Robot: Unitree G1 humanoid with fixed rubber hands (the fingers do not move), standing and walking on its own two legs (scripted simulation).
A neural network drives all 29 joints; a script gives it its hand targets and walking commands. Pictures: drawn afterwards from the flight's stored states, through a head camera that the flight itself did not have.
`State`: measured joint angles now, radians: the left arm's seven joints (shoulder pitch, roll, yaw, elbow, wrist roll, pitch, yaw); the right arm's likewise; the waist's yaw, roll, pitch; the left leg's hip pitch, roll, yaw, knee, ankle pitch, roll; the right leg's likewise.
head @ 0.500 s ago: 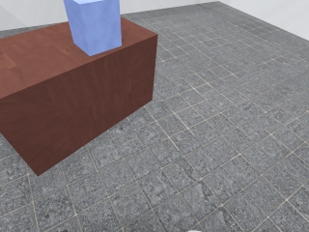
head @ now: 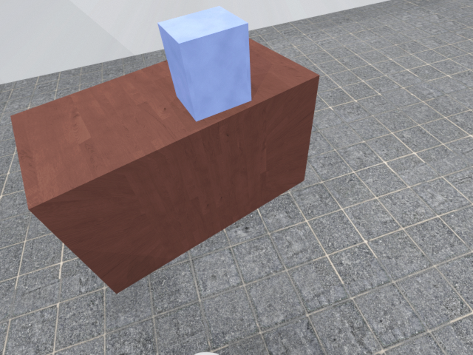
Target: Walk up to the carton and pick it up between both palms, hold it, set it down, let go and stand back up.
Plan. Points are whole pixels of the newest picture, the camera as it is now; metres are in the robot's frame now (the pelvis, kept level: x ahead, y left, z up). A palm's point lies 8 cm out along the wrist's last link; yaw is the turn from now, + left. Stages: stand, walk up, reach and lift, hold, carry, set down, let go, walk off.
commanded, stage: walk up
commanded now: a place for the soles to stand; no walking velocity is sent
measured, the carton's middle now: (207, 64) +1.01 +0.14 +0.00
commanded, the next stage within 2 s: none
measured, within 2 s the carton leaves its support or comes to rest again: neither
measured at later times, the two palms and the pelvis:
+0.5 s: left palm (75, 345) +0.18 +0.35 -0.13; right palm (329, 261) +0.32 -0.15 -0.09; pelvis +0.19 +0.09 +0.00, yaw +10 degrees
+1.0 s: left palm (117, 225) +0.43 +0.33 -0.09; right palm (334, 229) +0.42 -0.19 -0.13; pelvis +0.38 +0.06 -0.01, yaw +11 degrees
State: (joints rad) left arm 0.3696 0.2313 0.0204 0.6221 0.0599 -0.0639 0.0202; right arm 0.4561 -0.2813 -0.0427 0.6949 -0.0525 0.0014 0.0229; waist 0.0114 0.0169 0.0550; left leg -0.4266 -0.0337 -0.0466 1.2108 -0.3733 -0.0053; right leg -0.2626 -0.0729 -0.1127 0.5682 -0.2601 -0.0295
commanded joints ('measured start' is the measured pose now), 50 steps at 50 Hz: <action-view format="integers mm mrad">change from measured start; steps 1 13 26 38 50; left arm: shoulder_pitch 41 149 166 -120 97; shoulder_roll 165 255 122 97 185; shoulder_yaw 45 61 31 38 62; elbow -24 21 -25 -99 -34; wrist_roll -13 -11 -29 -13 -20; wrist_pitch -28 -4 41 39 7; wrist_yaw -6 -7 -52 -54 3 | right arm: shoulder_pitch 33 -236 -39 101 53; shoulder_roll -10 -23 -100 -149 -60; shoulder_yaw -14 -34 -46 -45 -16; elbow -77 -151 -68 -23 -81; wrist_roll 13 2 19 6 15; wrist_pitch -14 -34 -64 -65 -14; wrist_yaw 30 47 -30 -20 -3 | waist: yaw -16 44 -6 -91 1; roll -166 -131 74 90 -57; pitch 38 72 29 51 82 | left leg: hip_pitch -135 -23 187 313 -130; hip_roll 55 97 193 253 97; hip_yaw -22 74 -152 -162 -37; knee -31 -573 -903 -905 -45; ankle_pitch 138 175 430 267 24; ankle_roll -14 37 142 194 1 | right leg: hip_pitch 41 135 -217 -253 58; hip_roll -160 -283 -35 -8 -213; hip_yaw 104 31 109 73 330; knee -276 -259 590 91 -281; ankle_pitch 259 108 -23 93 244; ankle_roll -118 -177 29 32 -65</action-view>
